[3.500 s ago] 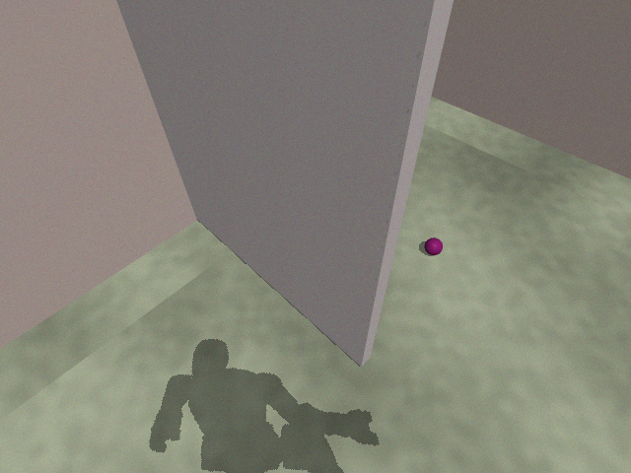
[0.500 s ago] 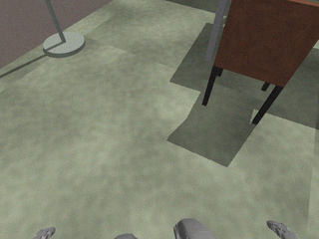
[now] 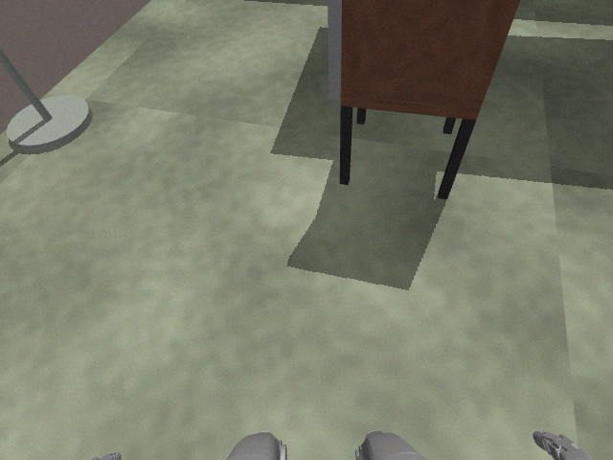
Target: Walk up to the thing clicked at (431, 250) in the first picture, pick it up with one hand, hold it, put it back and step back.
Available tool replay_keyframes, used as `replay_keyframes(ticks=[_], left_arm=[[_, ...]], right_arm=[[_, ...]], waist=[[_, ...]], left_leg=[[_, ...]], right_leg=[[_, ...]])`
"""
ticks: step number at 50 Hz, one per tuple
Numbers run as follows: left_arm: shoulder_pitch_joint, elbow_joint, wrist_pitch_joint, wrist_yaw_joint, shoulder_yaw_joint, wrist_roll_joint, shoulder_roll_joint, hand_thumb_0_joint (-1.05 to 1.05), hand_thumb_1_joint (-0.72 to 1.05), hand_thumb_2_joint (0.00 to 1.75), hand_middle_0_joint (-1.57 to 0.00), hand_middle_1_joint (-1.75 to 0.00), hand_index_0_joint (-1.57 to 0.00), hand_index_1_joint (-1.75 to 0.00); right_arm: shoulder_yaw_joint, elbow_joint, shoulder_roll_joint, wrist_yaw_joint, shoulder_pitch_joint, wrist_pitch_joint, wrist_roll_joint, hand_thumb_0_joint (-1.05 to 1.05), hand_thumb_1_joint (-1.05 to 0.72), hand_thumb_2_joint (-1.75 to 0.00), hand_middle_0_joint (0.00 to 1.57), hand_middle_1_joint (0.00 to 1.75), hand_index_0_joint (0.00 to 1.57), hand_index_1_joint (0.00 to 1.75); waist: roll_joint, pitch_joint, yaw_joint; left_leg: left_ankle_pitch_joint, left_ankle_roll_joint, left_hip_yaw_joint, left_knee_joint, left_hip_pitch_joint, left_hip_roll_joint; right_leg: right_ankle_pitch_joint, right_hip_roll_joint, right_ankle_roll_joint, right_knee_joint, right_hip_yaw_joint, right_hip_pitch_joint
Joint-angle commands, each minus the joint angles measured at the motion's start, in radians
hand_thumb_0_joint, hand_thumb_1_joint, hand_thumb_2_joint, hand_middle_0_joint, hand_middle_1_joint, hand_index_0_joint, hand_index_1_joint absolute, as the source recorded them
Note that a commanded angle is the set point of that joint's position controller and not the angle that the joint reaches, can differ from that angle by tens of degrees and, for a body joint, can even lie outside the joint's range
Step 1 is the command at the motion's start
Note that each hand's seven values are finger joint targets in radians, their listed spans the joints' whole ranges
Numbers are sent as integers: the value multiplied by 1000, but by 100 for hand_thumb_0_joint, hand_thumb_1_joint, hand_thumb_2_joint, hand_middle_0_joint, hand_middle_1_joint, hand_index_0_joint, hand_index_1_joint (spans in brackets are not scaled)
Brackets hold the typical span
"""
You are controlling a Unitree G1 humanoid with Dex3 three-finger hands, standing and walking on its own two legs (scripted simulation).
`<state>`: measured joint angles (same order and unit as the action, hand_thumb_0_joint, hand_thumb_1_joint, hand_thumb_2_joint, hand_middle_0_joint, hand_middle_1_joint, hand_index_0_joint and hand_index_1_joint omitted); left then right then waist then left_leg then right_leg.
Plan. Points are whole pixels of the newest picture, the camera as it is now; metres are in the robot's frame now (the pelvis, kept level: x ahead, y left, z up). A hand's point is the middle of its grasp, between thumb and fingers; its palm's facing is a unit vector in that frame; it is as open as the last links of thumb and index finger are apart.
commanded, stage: walk up
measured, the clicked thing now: out of the picture +0.03 +1.12 -0.71
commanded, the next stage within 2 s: stand in 0.92 s
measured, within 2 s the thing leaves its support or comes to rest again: neither
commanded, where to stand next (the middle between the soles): +0.08 +0.02 m, yaw -8 degrees
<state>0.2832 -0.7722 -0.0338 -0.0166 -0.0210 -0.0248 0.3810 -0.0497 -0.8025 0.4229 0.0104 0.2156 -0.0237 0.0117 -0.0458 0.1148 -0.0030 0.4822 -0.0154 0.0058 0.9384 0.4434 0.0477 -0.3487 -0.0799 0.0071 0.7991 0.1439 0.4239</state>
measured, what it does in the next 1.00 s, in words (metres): steps on the spot: left foot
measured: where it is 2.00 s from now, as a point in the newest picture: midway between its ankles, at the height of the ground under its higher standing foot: outside the picture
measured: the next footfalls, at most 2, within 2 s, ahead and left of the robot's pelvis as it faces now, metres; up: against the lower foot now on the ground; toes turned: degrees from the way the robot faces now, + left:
left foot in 0.04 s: +0.07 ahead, +0.15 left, +0.00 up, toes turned -4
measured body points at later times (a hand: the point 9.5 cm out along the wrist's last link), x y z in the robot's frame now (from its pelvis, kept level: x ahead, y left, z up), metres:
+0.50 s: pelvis -0.01 +0.02 +0.01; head +0.00 +0.01 +0.46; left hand +0.10 +0.32 -0.10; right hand +0.02 -0.31 -0.11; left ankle +0.03 +0.15 -0.71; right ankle +0.01 -0.11 -0.71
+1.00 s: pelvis +0.01 +0.02 +0.03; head +0.02 +0.02 +0.48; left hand +0.16 +0.30 -0.09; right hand +0.04 -0.29 -0.10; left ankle +0.03 +0.15 -0.71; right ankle +0.01 -0.11 -0.71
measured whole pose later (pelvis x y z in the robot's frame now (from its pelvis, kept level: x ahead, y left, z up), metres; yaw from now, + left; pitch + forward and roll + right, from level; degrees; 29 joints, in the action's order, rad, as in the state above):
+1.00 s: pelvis +0.01 +0.02 +0.03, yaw -9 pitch -3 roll +0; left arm 0.08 -1.11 -0.03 0.00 0.01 0.00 0.35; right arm -0.01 -1.10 0.37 0.01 0.10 0.01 0.00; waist -0.01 0.06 0.02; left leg 0.25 0.02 -0.08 0.46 0.15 0.04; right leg -0.23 -0.03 -0.01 0.48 0.12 0.20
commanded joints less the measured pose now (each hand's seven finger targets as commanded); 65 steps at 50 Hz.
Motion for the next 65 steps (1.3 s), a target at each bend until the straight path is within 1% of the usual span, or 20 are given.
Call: replay_keyframes(ticks=[1,2,3,4,5,7,13,14,15,16,17,21,23,25,28,30,34,45,48,65], left_arm=[[-41,79,-6,-23,-91,10,267,0,90,90,-20,-30,-20,-30],[-42,85,-3,-22,-76,14,220,0,90,90,-20,-30,-20,-30],[-38,87,-4,-21,-55,23,150,0,90,90,-20,-30,-20,-30],[-45,59,-3,-36,-77,19,241,0,90,90,-20,-30,-20,-30],[-40,39,-10,-36,-84,12,275,0,90,90,-20,-30,-20,-30],[-23,-6,-13,-17,-90,18,248,0,90,90,-20,-30,-20,-30],[55,-78,-34,-6,-87,5,193,0,90,90,-20,-30,-20,-30],[65,-81,-40,-14,-99,-2,228,0,90,90,-20,-30,-20,-30],[23,-62,-49,-19,-105,-8,295,0,90,90,-20,-30,-20,-30],[-13,-58,-45,-15,-106,-2,329,0,90,90,-20,-30,-20,-30],[-30,-53,-46,-11,-97,1,304,0,90,90,-20,-30,-20,-30],[-148,-64,-37,-5,-67,12,241,0,90,90,-20,-30,-20,-30],[-112,-87,-24,1,-44,24,178,0,90,90,-20,-30,-20,-30],[-60,-136,-25,-2,-54,19,203,0,90,90,-20,-30,-20,-30],[-86,-165,-41,2,-56,13,227,0,90,90,-20,-30,-20,-30],[-138,-172,-41,2,-54,19,251,0,90,90,-20,-30,-20,-30],[-166,-204,-37,0,-36,22,206,0,90,90,-20,-30,-20,-30],[-196,-277,-20,-5,-25,27,184,0,90,90,-20,-30,-20,-30],[-216,-285,-16,2,-16,24,180,0,90,90,-20,-30,-20,-30],[-252,-325,-3,9,-20,14,175,0,90,90,-20,-30,-20,-30]], right_arm=[[-66,28,167,-14,92,48,7,0,-90,-90,20,30,20,30],[-74,20,188,-18,133,58,26,0,-90,-90,20,30,20,30],[-90,30,266,-21,99,66,33,0,-90,-90,20,30,20,30],[-102,42,320,-14,45,66,13,0,-90,-90,20,30,20,30],[-102,50,306,-9,4,68,14,0,-90,-90,20,30,20,30],[-76,45,255,-14,-29,71,22,0,-90,-90,20,30,20,30],[-39,24,195,4,-28,42,17,0,-90,-90,20,30,20,30],[-23,26,147,2,-5,42,11,0,-90,-90,20,30,20,30],[-11,37,112,2,-25,41,4,0,-90,-90,20,30,20,30],[-29,23,167,-12,-45,36,4,0,-90,-90,20,30,20,30],[-35,3,179,-13,-26,41,2,0,-90,-90,20,30,20,30],[-30,-79,149,-8,76,68,0,0,-90,-90,20,30,20,30],[-45,-70,234,-7,14,77,11,0,-90,-90,20,30,20,30],[-36,-72,237,2,-73,69,5,0,-90,-90,20,30,20,30],[-12,-88,178,4,-97,58,-2,0,-90,-90,20,30,20,30],[-8,-123,166,4,-63,60,-2,0,-90,-90,20,30,20,30],[-11,-159,174,2,-86,67,-7,0,-90,-90,20,30,20,30],[-13,-227,171,-6,-165,59,-8,0,-90,-90,20,30,20,30],[-5,-238,163,-15,-178,60,-11,0,-90,-90,20,30,20,30],[-4,-277,146,-6,-206,52,-1,0,-90,-90,20,30,20,30]], waist=[[178,-148,52],[112,-165,70],[-114,-153,60],[-152,-125,64],[-89,-73,34],[-48,-29,16],[-116,-112,-26],[-26,-136,-30],[136,-112,-17],[146,-76,-16],[116,-77,-1],[162,-122,66],[-10,-109,32],[-13,-66,-18],[39,-35,-6],[49,-49,27],[54,-109,18],[29,-152,3],[61,-169,12],[45,-101,14]], left_leg=[[-106,-22,-31,-301,-215,-52],[-85,-50,92,-414,-286,20],[-11,-127,421,-552,-331,231],[-17,-266,560,-600,-195,414],[-27,-294,552,-599,-113,420],[-96,-208,323,-539,-102,264],[-249,-104,79,-327,-46,155],[-224,-63,59,-228,28,127],[-70,-1,-10,-117,138,19],[110,-3,18,-52,54,30],[135,-11,42,-53,21,34],[-221,-36,11,-374,-244,32],[-39,-126,284,-551,-204,200],[38,-161,270,-572,-91,249],[-28,-44,65,-428,-40,76],[-90,-21,15,-409,-153,40],[-195,-53,51,-490,-233,95],[-279,-50,14,-568,-320,128],[-486,-10,17,-553,-362,91],[-194,4,52,-693,-339,90]], right_leg=[[238,171,160,-153,237,33],[225,135,103,-47,183,93],[26,-6,31,133,70,240],[-241,-9,5,257,-2,177],[-243,27,3,302,3,130],[-172,38,12,249,-23,103],[36,6,34,-306,-142,-287],[36,73,57,-328,14,-370],[-57,273,144,-401,371,-323],[-34,381,255,-406,462,-172],[46,372,264,-384,416,-152],[208,202,114,-263,130,-39],[41,62,36,-132,-1,5],[-104,52,35,-147,-62,-129],[-3,141,86,-342,144,-168],[20,198,108,-367,212,-86],[223,127,55,-319,72,-135],[328,125,33,-329,31,-205],[532,169,18,-385,45,-255],[176,168,3,-537,26,-223]])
